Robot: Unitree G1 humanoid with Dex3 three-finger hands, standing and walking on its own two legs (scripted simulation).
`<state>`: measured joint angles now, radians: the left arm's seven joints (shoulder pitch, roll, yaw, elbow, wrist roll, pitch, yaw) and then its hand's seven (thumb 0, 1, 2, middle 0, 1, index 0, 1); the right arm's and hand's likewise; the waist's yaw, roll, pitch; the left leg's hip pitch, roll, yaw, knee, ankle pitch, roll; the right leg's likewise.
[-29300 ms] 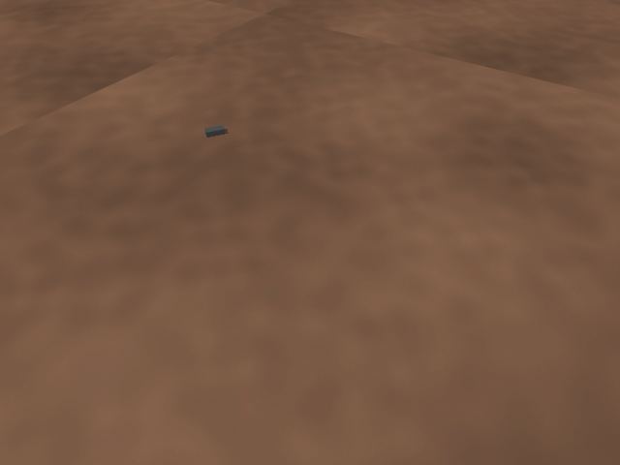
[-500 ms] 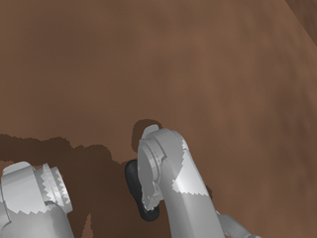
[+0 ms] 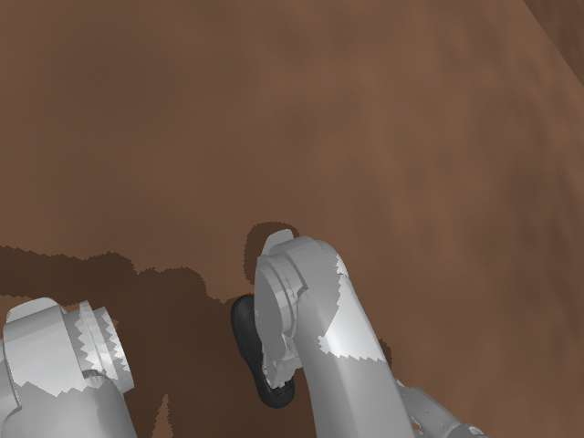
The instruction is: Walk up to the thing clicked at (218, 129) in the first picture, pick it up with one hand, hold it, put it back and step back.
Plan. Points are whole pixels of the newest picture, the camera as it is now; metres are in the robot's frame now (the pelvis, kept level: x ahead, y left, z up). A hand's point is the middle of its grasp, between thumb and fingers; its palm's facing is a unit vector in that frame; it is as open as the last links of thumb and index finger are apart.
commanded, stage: close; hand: left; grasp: from above
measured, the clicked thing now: out of the picture +0.44 +0.38 -0.28
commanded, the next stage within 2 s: settle in 0.36 s
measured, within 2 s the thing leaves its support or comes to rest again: leaves its support in 0.72 s
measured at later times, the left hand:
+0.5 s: hand out of the picture +0.43 +0.37 -0.24, palm faces -0.41 -0.19 -0.89, open 7.8 cm
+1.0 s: hand out of the picture +0.43 +0.38 -0.18, palm faces -0.36 -0.15 -0.92, open 7.7 cm
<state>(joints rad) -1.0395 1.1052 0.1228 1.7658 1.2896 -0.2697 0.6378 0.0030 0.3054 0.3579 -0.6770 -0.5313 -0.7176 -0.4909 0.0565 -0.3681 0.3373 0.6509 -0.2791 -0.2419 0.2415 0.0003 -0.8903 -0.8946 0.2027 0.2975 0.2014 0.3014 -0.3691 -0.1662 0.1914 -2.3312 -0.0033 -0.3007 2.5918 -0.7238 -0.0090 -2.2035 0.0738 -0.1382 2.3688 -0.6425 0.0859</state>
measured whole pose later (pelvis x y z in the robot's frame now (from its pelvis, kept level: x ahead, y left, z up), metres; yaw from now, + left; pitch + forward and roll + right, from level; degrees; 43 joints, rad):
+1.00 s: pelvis +0.01 +0.00 +0.01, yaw +2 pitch +30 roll -15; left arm -0.94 0.93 0.13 1.47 1.23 -0.18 0.46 0.00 0.37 0.00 -0.99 -0.13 -1.03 -0.08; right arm 0.11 -0.34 0.20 0.68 -0.20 -0.17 0.25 0.00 -0.90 -0.90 0.20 0.30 0.20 0.30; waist -0.29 -0.05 0.03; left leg -2.36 -0.01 -0.25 2.52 -0.72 -0.01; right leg -2.24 0.04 -0.11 2.35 -0.66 0.06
